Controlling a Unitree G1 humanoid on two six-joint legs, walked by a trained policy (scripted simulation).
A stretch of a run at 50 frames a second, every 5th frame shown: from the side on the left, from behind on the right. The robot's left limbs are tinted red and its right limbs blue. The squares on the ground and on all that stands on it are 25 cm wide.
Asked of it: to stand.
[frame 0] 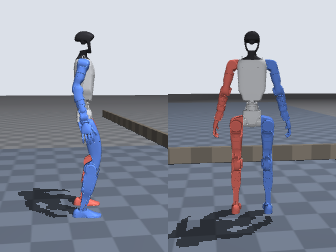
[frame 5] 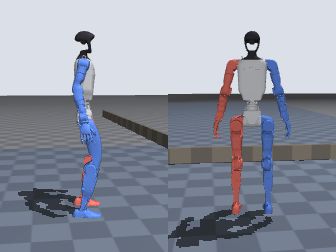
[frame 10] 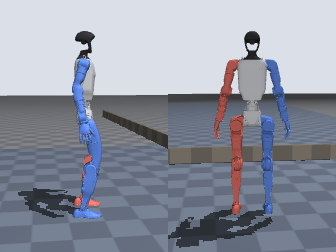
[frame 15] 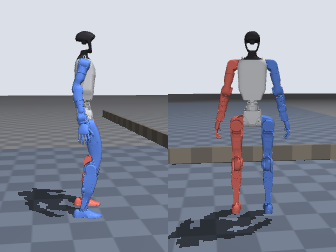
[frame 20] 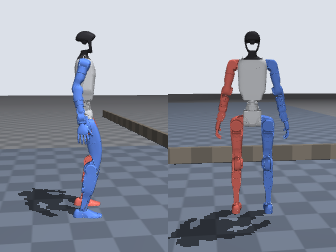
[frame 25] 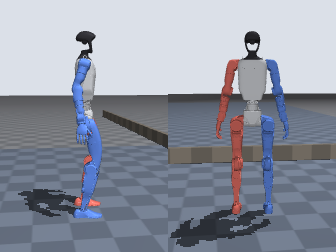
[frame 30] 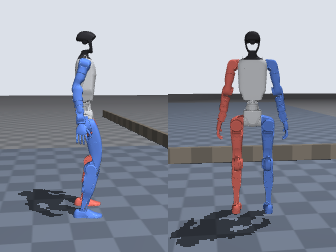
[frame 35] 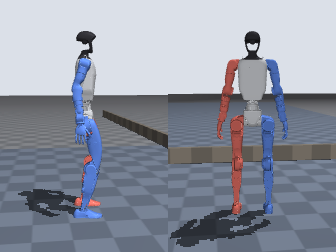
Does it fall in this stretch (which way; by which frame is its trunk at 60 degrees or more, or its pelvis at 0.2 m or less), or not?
no
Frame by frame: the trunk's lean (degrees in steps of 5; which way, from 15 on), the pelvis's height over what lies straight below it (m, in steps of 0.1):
0: 0, 0.8
5: 0, 0.8
10: 0, 0.8
15: 0, 0.8
20: 0, 0.8
25: 0, 0.8
30: 0, 0.8
35: 0, 0.8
